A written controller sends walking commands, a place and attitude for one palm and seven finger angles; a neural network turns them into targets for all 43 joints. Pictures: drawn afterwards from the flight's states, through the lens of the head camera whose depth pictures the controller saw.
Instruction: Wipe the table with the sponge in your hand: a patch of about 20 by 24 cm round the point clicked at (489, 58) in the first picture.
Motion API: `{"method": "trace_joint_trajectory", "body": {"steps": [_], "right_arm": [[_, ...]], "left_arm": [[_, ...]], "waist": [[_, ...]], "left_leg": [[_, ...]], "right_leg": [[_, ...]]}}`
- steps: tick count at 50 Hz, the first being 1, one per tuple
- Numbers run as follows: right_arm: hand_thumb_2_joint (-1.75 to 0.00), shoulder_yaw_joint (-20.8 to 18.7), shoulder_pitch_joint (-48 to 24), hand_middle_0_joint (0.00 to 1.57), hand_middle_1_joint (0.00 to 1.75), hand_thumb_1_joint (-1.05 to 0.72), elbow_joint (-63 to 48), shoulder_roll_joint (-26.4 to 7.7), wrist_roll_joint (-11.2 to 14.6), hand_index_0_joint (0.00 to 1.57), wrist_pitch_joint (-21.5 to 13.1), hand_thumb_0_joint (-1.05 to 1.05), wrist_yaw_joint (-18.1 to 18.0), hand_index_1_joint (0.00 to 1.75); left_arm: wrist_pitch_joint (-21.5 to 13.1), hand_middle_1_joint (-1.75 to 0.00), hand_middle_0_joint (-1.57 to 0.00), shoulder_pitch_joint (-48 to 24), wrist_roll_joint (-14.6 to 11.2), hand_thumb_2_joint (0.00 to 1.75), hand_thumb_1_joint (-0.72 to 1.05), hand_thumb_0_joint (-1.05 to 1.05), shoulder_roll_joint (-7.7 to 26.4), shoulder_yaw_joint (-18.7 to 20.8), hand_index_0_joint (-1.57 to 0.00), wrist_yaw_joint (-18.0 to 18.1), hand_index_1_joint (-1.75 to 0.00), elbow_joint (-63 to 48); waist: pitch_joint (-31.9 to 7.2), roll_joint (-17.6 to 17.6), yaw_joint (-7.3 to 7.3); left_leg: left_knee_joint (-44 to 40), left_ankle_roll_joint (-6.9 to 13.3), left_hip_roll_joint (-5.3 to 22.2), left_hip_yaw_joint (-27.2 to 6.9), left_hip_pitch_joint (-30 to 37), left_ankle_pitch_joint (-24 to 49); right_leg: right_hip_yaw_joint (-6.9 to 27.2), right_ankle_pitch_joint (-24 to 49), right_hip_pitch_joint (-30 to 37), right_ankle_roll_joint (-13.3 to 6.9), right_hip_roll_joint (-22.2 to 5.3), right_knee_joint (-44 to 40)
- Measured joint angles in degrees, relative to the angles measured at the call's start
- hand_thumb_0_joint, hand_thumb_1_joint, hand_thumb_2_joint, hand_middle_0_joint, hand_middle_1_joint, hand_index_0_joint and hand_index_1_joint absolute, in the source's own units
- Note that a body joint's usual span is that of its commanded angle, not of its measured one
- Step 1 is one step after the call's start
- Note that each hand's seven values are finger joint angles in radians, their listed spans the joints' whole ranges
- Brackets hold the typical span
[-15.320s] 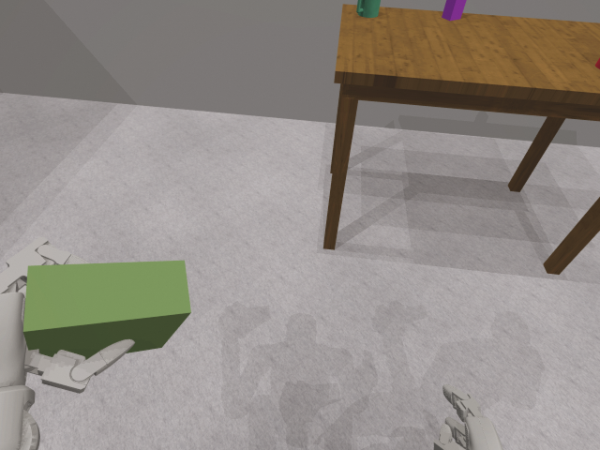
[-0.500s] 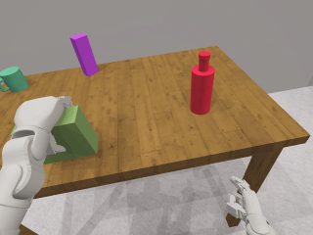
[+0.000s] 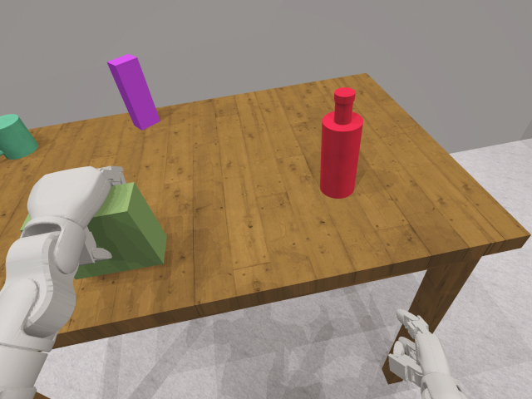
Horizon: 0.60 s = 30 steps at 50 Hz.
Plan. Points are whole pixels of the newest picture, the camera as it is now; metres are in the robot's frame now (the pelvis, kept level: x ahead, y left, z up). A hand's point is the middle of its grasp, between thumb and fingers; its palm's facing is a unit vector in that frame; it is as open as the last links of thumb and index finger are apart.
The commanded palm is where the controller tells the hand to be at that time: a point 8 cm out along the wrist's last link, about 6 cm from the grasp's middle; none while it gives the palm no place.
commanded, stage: move the sponge above the wiping area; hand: left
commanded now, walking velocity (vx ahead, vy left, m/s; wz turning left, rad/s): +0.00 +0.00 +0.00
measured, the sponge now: (110, 242) +0.27 +0.30 +0.11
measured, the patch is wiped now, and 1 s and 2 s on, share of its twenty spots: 0.00 0.00 0.00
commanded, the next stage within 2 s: lower the sponge onto the table in 1.66 s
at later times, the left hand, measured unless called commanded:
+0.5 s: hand (103, 211) +0.29 +0.30 +0.16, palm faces +0.06 -0.03 -1.00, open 9.9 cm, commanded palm +0.25 +0.30 +0.23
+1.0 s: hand (78, 214) +0.27 +0.32 +0.17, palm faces +0.07 -0.01 -1.00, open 9.9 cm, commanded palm +0.24 +0.31 +0.24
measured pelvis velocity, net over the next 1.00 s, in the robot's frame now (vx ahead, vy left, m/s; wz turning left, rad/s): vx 0.01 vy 0.00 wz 0.01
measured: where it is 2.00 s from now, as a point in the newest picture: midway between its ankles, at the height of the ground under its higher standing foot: outside the picture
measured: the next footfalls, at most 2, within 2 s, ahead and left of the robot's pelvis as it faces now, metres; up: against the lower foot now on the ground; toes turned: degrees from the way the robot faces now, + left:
none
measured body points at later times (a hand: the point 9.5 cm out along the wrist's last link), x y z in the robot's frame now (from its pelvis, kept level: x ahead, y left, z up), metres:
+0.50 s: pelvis +0.01 +0.00 +0.00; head +0.00 -0.04 +0.45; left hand +0.28 +0.30 +0.21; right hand +0.26 -0.19 -0.08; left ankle +0.05 +0.15 -0.74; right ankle +0.00 -0.12 -0.74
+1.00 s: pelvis +0.01 +0.00 +0.00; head +0.00 -0.04 +0.45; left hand +0.27 +0.32 +0.22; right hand +0.25 -0.19 -0.08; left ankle +0.05 +0.15 -0.74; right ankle +0.00 -0.12 -0.74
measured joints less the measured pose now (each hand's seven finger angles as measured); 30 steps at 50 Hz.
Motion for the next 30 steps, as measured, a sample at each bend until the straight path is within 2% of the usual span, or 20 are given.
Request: {"method": "trace_joint_trajectory", "body": {"steps": [10,20,24,30], "right_arm": [[-0.89,-0.05,0.37,0.2,0.3,-0.9,-0.41,-0.28,0.15,0.2,0.76,0.01,0.35,0.3],[-0.89,-0.1,0.29,0.2,0.3,-0.9,-0.22,0.24,0.07,0.2,0.49,0.01,-0.05,0.3],[-0.89,0.02,0.26,0.2,0.3,-0.9,-0.38,0.58,-0.16,0.2,0.77,0.01,0.41,0.29],[-0.89,0.08,0.57,0.2,0.3,-0.9,-0.96,0.1,-0.04,0.2,1.58,0.01,1.21,0.3]], "left_arm": [[1.06,-1.34,-0.75,0.87,0.48,1.02,-0.47,0.0,0.04,0.4,-0.76,-0.15,-1.34,0.52],[-1.3,-1.34,-0.75,-1.46,1.35,1.02,-0.47,0.0,-1.0,-1.56,-0.76,0.41,-1.34,3.14],[-1.2,-1.34,-0.75,-1.29,1.25,1.02,-0.47,0.0,-0.86,-0.59,-0.76,1.2,-1.34,2.89],[1.15,-1.34,-0.75,1.21,0.55,1.02,-0.47,0.0,0.16,1.89,-0.76,0.85,-1.34,0.23]], "waist": [[-0.36,-0.23,-0.14],[-0.06,-0.53,-0.21],[-0.32,-0.7,-0.52],[-0.87,-0.38,-0.66]], "left_leg": [[-0.07,0.15,-0.18,-0.18,0.02,-0.52],[-0.5,0.23,-0.33,-0.44,0.03,-0.44],[-0.64,0.2,-0.21,-0.11,0.1,-0.56],[-0.33,0.25,-0.19,0.18,0.09,-0.97]], "right_leg": [[-0.21,-0.25,0.44,0.2,-0.13,-0.71],[-0.48,-0.03,0.76,0.25,-0.2,-1.56],[-0.15,-0.02,0.67,0.25,-0.1,-1.69],[0.16,-0.3,0.57,0.37,-0.12,-1.46]]}}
